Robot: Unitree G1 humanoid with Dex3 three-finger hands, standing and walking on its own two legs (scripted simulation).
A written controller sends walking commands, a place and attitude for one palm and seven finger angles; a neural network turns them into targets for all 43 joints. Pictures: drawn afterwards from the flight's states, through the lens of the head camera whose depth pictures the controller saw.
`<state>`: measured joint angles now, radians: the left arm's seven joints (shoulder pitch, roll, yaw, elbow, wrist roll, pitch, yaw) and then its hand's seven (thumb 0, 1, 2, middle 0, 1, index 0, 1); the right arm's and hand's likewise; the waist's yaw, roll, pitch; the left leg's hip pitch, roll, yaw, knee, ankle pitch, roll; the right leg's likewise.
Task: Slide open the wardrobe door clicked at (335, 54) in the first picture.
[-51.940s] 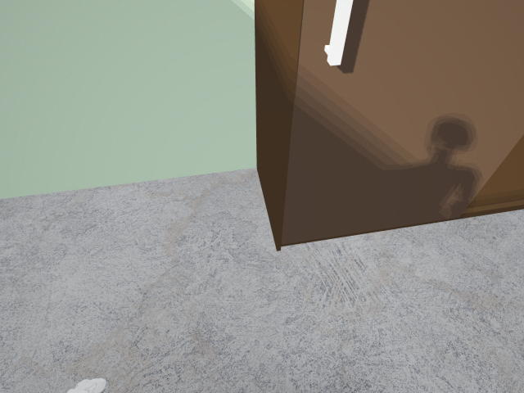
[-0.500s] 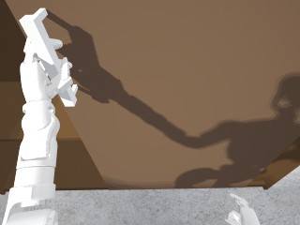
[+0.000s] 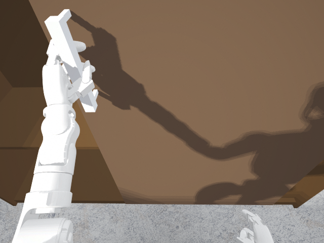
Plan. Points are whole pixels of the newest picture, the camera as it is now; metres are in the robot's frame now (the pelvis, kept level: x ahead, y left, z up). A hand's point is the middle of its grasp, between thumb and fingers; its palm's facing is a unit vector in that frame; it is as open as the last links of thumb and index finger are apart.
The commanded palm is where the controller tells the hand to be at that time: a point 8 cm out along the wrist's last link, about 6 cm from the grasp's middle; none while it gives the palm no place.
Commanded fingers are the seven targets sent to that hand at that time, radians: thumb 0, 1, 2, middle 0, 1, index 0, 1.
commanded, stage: stop walking and hold the door there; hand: left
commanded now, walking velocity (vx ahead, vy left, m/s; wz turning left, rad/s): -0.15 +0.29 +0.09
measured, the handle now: (79, 66) +0.41 +0.22 +0.24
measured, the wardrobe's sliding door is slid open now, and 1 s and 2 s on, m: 0.70 0.70 0.69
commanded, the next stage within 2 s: loosen the grip on the handle in 1.20 s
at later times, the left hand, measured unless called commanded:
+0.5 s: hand (87, 81) +0.37 +0.19 +0.23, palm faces +0.22 -0.97 -0.07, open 6.3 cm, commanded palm +0.35 +0.22 +0.22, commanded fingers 0.00 0.90 0.90 -0.45 -1.40 -0.45 -1.40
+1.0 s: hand (87, 80) +0.37 +0.19 +0.24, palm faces +0.26 -0.96 -0.10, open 6.4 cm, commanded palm +0.35 +0.22 +0.22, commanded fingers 0.00 0.90 0.90 -0.45 -1.40 -0.45 -1.40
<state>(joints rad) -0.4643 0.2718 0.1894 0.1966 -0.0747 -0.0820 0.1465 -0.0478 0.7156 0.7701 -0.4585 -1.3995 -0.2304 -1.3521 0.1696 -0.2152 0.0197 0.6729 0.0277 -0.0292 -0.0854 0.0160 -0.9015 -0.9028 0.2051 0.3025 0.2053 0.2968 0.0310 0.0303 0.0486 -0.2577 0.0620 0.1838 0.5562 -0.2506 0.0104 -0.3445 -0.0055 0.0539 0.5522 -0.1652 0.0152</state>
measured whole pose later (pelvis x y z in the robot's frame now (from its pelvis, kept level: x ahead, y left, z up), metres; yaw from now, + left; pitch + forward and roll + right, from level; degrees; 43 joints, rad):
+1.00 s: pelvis -0.06 +0.01 +0.00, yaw -2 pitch -2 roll +0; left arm -0.69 0.32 0.19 0.49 -0.09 -0.06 0.14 -0.01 0.74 0.77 -0.46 -1.40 -0.20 -1.36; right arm 0.23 -0.29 0.00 0.69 0.03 -0.02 -0.10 0.02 -0.90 -0.90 0.20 0.30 0.20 0.30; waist 0.00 0.05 0.07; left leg -0.33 0.08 0.20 0.47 -0.11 0.04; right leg -0.20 0.02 -0.10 0.52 -0.29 -0.04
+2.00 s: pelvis -0.06 +0.02 +0.00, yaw -5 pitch +0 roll -1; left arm -0.64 0.36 0.26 0.50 -0.06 -0.09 0.10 -0.01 -0.55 0.20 -0.46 -1.28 -0.27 -1.17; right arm 0.32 -0.24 0.03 0.74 0.03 -0.13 -0.06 0.02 -0.90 -0.90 0.20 0.30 0.20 0.30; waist -0.03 0.02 -0.02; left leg -0.38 0.02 0.08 0.53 -0.15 0.05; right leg -0.24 0.04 -0.05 0.54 -0.29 -0.04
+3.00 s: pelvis -0.04 +0.01 +0.00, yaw -5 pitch -1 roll -1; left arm -0.27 0.38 0.38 0.08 -0.17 0.04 -0.01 -0.01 -0.56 0.20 -0.26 -1.15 -0.25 -1.15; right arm 0.21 -0.25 0.04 0.66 0.05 -0.10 -0.10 0.02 -0.90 -0.90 0.20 0.30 0.20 0.30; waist 0.04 0.04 -0.04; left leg -0.32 0.02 0.07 0.52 -0.18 0.03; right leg -0.17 0.04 -0.05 0.51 -0.32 -0.05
